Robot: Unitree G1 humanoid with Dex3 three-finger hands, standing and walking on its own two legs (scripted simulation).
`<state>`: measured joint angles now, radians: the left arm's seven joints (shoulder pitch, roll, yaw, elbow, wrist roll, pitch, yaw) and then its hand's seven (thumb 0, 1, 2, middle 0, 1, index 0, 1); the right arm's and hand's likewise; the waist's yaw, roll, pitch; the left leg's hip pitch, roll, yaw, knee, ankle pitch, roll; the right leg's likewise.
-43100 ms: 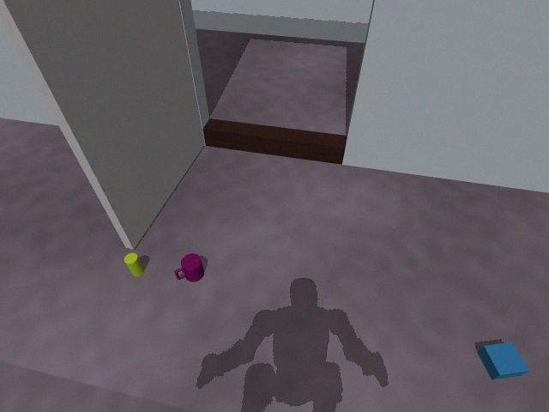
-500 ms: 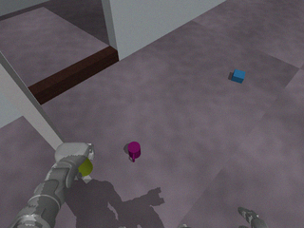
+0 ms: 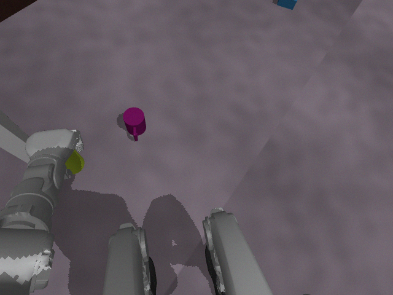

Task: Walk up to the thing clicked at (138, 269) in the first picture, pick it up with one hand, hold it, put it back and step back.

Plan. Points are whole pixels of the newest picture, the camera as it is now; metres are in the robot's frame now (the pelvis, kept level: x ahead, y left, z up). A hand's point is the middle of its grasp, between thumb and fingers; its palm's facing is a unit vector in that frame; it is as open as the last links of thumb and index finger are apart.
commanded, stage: crouch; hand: left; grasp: from above
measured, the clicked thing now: (66, 157) +0.47 +0.24 -0.15
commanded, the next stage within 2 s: lower in 1.04 s
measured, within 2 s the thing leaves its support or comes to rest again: neither
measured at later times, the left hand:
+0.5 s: hand (78, 170) +0.47 +0.25 -0.26, palm faces -0.44 -0.03 -0.90, open 8.0 cm
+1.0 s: hand (83, 170) +0.49 +0.25 -0.32, palm faces -0.44 -0.03 -0.90, open 7.9 cm
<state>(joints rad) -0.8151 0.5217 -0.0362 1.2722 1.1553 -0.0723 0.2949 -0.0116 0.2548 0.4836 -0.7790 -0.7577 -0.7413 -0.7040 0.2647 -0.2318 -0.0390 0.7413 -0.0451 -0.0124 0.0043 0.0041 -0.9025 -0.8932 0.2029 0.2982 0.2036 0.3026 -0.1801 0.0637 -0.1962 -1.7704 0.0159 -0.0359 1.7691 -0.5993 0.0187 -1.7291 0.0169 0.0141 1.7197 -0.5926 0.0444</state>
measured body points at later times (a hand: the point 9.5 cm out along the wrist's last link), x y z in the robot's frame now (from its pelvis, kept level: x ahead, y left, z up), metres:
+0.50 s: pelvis +0.01 -0.01 -0.10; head +0.25 +0.04 +0.28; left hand +0.49 +0.25 -0.21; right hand +0.06 -0.29 -0.21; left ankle +0.08 +0.11 -0.49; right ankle +0.09 -0.15 -0.49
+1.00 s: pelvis -0.01 -0.01 -0.16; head +0.23 +0.04 +0.21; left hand +0.51 +0.25 -0.26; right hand +0.01 -0.28 -0.27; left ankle +0.08 +0.11 -0.49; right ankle +0.09 -0.15 -0.49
